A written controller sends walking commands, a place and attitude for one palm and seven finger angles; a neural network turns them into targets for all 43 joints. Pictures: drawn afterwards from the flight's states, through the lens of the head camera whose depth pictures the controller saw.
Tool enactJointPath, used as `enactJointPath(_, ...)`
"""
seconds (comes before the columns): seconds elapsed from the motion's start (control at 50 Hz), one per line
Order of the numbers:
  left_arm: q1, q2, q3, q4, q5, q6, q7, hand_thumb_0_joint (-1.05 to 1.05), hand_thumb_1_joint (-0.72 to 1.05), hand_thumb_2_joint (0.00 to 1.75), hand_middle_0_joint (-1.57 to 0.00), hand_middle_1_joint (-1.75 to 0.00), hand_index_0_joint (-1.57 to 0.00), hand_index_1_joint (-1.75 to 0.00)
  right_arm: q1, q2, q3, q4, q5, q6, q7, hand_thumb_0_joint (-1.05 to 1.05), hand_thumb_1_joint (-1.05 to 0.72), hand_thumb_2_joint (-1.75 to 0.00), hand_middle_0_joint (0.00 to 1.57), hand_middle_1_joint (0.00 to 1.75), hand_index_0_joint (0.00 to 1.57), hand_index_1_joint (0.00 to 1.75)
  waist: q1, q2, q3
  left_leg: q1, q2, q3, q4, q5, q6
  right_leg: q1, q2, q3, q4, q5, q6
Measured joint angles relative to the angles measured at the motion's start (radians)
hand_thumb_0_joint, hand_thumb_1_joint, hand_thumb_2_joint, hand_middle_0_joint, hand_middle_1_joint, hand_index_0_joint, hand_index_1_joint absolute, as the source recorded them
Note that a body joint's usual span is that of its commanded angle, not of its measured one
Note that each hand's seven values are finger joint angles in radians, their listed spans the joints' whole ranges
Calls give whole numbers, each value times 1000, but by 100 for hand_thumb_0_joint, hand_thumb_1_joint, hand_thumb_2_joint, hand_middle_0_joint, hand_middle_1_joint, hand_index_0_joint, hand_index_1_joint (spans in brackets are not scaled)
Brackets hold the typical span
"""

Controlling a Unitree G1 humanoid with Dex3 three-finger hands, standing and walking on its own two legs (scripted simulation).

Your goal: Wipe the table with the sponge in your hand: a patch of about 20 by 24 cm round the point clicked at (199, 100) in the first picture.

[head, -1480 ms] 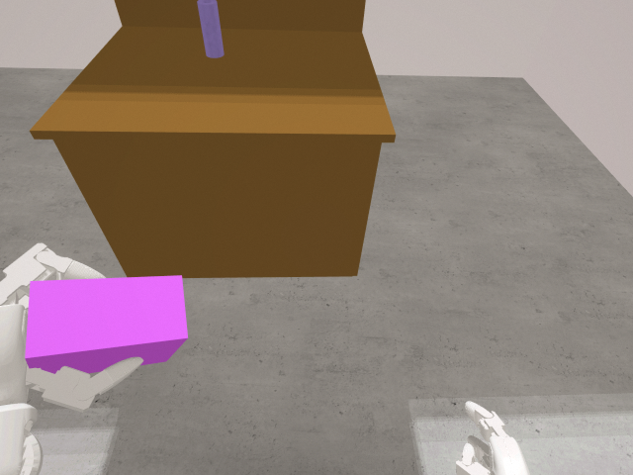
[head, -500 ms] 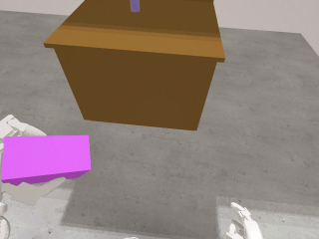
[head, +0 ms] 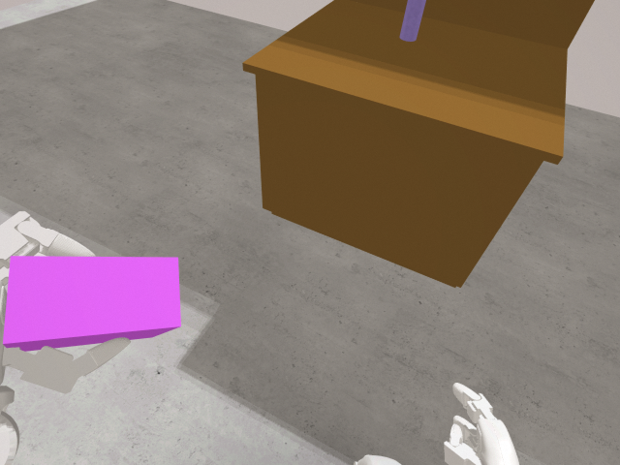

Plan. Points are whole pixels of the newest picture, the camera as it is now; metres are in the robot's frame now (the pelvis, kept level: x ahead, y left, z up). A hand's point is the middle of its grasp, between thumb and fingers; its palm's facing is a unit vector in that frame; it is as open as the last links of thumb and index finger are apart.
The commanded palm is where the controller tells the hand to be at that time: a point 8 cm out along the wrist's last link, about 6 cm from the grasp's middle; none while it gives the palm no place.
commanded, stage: walk to a spot facing it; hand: left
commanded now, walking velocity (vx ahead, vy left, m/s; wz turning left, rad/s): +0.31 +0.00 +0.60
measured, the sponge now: (119, 303) +0.23 +0.20 +0.16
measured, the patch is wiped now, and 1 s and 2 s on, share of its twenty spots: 0.00 0.00 0.00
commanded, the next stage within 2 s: none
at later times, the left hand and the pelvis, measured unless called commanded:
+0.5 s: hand out of the picture +0.11 +0.23 +0.19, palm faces +0.62 -0.64 -0.46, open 10.3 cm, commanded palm +0.05 +0.26 +0.19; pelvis -0.01 -0.06 +0.02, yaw +18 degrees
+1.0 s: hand (17, 361) +0.16 +0.24 +0.19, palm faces +0.73 -0.49 -0.47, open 10.3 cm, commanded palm +0.09 +0.26 +0.19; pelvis +0.08 -0.06 -0.01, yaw +28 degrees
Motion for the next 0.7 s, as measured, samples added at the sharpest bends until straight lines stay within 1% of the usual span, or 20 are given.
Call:
enactJointPath(0.04, 18, -5, -2, -8, -3, -3, -5, -1, -50, 98, -71, -134, -72, -134, 13, 18, 14, 3, 6, -5, 11, 1, -91, -90, 20, 30, 20, 30, 5, 16, -10, 1, 5, -28, -21, 20, -4, -1, 10, -2, -17, 35, 5)
enactJointPath(0.1, 33, -19, -8, 10, -7, -7, -8, -1, -50, 98, -71, -134, -72, -134, 31, 33, 34, 13, 7, -6, 7, 1, -91, -90, 20, 30, 20, 30, 18, 42, -27, -2, 5, -63, -37, 36, -4, 39, 20, -14, -103, 45, 5)
enactJointPath(0.14, 22, -24, -11, 43, -7, -3, -8, -1, -50, 98, -71, -134, -72, -134, 38, 37, 45, 23, 4, -3, -2, 1, -91, -90, 21, 30, 20, 30, 28, 58, -35, -10, 2, -86, -34, 36, -2, 94, 33, -25, -196, 34, 1)
enactJointPath(0.18, -3, -21, -12, 78, -5, 8, -9, -1, -50, 98, -71, -134, -72, -134, 42, 38, 52, 27, 2, 4, -9, 1, -90, -90, 21, 30, 20, 30, 33, 69, -41, -40, -1, -101, 5, 9, 5, 176, 49, -42, -338, 23, -12)
enactJointPath(0.2, -23, -20, -16, 91, 0, 15, -10, -1, -50, 98, -71, -134, -72, -134, 42, 34, 52, 28, 2, 7, -11, 1, -90, -90, 21, 30, 20, 30, 34, 73, -42, -76, -1, -101, 62, -54, 17, 199, 50, -51, -404, 59, -50)
enactJointPath(0.22, -45, -27, -24, 103, 4, 23, -13, -1, -50, 98, -71, -134, -72, -134, 33, 26, 49, 38, 1, 13, -13, 1, -90, -90, 21, 30, 20, 30, 39, 74, -34, -123, -7, -92, 170, -132, 20, 191, 42, -65, -406, 147, -86)
enactJointPath(0.24, -63, -38, -37, 113, 7, 31, -14, -1, -50, 98, -71, -134, -72, -134, 21, 15, 45, 56, -5, 22, -11, 1, -90, -90, 21, 30, 20, 30, 45, 70, -22, -168, -20, -79, 303, -169, 15, 186, 27, -76, -388, 178, -113)
enactJointPath(0.26, -69, -51, -47, 121, 8, 33, -14, -1, -50, 98, -71, -134, -72, -134, 11, 2, 42, 74, -13, 30, -9, 1, -90, -90, 21, 30, 20, 30, 50, 64, -12, -208, -29, -59, 429, -166, 10, 192, 13, -82, -382, 183, -126)
enactJointPath(0.3, -49, -70, -57, 126, 7, 26, -17, -1, -50, 98, -71, -134, -72, -134, 2, -22, 35, 92, -20, 48, -8, 1, -90, -90, 21, 30, 20, 30, 48, 54, -5, -268, -26, -12, 613, -110, -10, 219, -8, -97, -416, 186, -131)
enactJointPath(0.32, -34, -73, -59, 124, 8, 21, -19, -1, -50, 98, -71, -134, -72, -134, 3, -31, 29, 93, -20, 54, -11, 1, -91, -90, 21, 30, 20, 30, 42, 49, -4, -286, -19, 10, 661, -83, -19, 236, -16, -107, -444, 193, -130)
enactJointPath(0.34, -20, -70, -60, 121, 9, 17, -20, -1, -50, 98, -71, -134, -72, -134, 6, -38, 22, 91, -18, 58, -16, 1, -91, -90, 21, 30, 20, 30, 36, 42, -4, -295, -11, 30, 679, -61, -26, 252, -25, -119, -474, 205, -127)
enactJointPath(0.38, -3, -54, -57, 118, 10, 7, -21, -1, -50, 98, -71, -134, -72, -134, 15, -52, 6, 79, -17, 59, -26, 1, -91, -90, 21, 30, 20, 30, 29, 28, -4, -294, 6, 65, 649, -29, -32, 275, -40, -144, -526, 229, -126)
enactJointPath(0.46, 7, -26, -39, 115, 2, -2, -8, -1, -50, 98, -71, -134, -72, -134, 30, -84, -23, 48, -14, 50, -35, 1, -91, -90, 20, 30, 20, 30, 25, 10, -6, -246, 30, 110, 464, -23, -24, 290, -62, -187, -581, 250, -127)
enactJointPath(0.52, 10, -25, -28, 89, -4, 1, 11, -1, -50, 98, -71, -134, -72, -134, 39, -100, -37, 27, -14, 41, -37, 1, -91, -90, 20, 30, 20, 30, 31, -2, -10, -183, 39, 138, 301, -55, -10, 287, -74, -211, -579, 241, -123)
enactJointPath(0.58, 5, -36, -27, 49, -7, 5, 30, -1, -50, 98, -71, -134, -72, -134, 42, -100, -42, 12, -13, 38, -39, 1, -91, -90, 20, 30, 19, 29, 42, -18, -10, -110, 36, 159, 161, -98, 5, 281, -85, -229, -545, 212, -115)
enactJointPath(0.62, -5, -44, -29, 21, -8, 6, 42, -1, -50, 98, -71, -134, -73, -134, 40, -93, -37, 1, -14, 38, -41, 1, -91, -90, 20, 30, 19, 29, 49, -30, -10, -48, 26, 175, 62, -97, 15, 272, -95, -234, -496, 179, -106)
enactJointPath(0.64, -9, -47, -27, 5, -10, 6, 48, -1, -50, 98, -71, -134, -73, -134, 38, -92, -32, -10, -13, 37, -42, 1, -91, -90, 20, 30, 19, 29, 52, -33, -10, -8, 19, 182, 2, -86, 25, 259, -102, -232, -449, 152, -99)
enactJointPath(0.66, -14, -49, -23, -11, -13, 3, 54, -1, -50, 98, -71, -134, -73, -134, 33, -94, -28, -27, -11, 32, -43, 1, -91, -90, 20, 30, 19, 30, 50, -24, -11, 20, 19, 166, -50, -32, 42, 229, -102, -219, -370, 116, -89)
enactJointPath(0.68, -32, -43, -15, -11, -12, -6, 59, -1, -50, 98, -71, -134, -73, -134, 14, -78, -27, -28, -9, 27, -42, 1, -91, -90, 20, 30, 19, 30, 42, -31, 4, 13, 17, 159, -26, 24, 33, 190, -100, -172, -251, 54, -73)
enactJointPath(0.7, -55, -35, -10, 6, -5, -17, 58, -1, -50, 98, -71, -134, -73, -134, -5, -54, -24, -19, -6, 23, -38, 1, -91, -90, 20, 30, 19, 29, 36, -42, 16, 9, 14, 155, 11, 20, 23, 146, -88, -115, -122, 6, -66)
